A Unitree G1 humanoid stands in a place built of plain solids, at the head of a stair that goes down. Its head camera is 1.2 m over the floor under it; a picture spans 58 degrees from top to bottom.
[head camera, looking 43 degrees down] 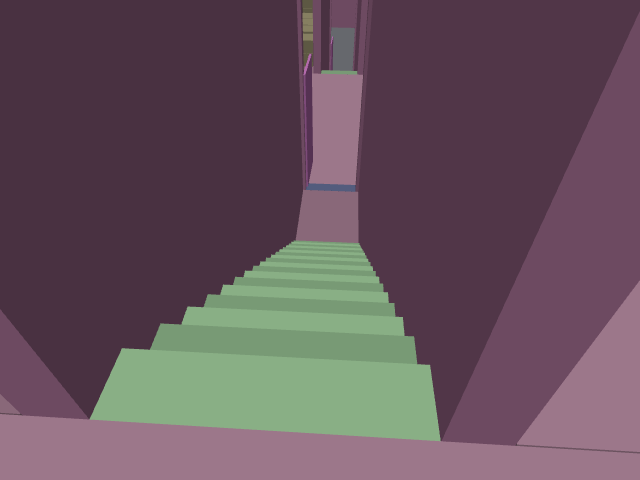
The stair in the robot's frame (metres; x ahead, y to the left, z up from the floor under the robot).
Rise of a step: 0.19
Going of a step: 0.23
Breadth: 0.98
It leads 4 degrees to the right of straight ahead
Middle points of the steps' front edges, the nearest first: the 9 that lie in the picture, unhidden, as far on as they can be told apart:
0.75 0.15 0.00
0.98 0.13 -0.19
1.22 0.12 -0.38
1.45 0.10 -0.57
1.68 0.09 -0.76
1.91 0.08 -0.95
2.15 0.06 -1.14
2.38 0.05 -1.33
2.61 0.03 -1.51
